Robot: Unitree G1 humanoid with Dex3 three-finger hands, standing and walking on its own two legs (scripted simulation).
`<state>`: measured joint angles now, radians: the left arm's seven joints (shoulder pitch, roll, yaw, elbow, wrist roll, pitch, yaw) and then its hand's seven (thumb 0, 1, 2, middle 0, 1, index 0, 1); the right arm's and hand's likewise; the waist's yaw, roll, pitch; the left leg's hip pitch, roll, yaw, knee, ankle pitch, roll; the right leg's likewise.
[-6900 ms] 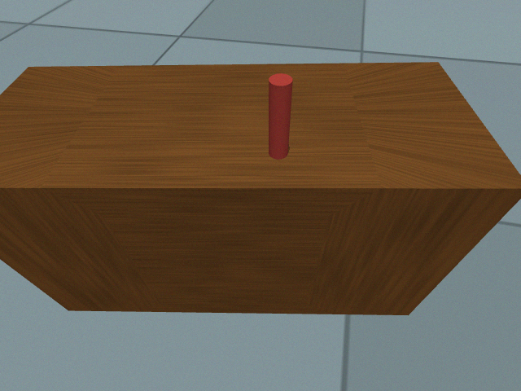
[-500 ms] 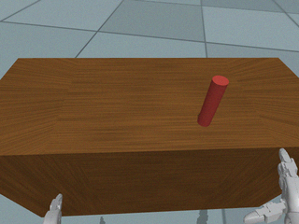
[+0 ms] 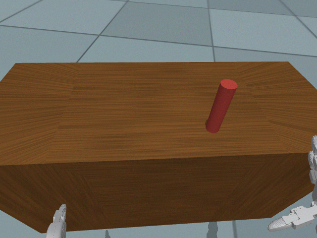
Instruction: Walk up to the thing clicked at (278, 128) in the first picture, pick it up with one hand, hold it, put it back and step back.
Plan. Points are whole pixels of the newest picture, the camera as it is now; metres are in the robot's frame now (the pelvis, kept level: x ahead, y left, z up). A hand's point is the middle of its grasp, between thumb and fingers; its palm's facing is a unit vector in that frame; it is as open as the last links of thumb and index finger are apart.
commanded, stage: rise first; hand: right
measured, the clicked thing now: (219, 108) +0.46 -0.20 +0.07
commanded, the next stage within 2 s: go down in 0.38 s
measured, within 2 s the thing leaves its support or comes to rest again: neither
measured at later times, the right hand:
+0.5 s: hand (300, 182) +0.19 -0.26 +0.13, palm faces +0.37 +0.83 -0.41, open 17.4 cm
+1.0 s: hand (305, 152) +0.25 -0.30 +0.14, palm faces +0.33 +0.90 -0.27, open 17.7 cm
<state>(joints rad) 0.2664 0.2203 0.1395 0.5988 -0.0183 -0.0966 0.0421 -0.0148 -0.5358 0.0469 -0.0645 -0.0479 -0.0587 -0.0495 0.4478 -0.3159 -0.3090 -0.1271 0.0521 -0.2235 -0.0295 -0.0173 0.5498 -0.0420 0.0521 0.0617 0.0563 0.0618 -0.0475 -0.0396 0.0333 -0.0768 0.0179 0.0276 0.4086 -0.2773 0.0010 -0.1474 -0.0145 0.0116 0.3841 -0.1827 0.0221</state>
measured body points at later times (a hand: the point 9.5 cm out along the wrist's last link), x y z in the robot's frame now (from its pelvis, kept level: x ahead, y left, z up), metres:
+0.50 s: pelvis +0.00 +0.00 +0.00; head -0.01 +0.01 +0.45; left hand +0.16 +0.25 -0.09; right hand +0.16 -0.31 +0.15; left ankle -0.03 +0.11 -0.74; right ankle +0.02 -0.14 -0.74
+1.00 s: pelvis +0.00 +0.00 +0.00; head -0.01 +0.01 +0.45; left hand +0.17 +0.26 -0.09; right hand +0.22 -0.35 +0.16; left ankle -0.03 +0.11 -0.74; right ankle +0.02 -0.14 -0.74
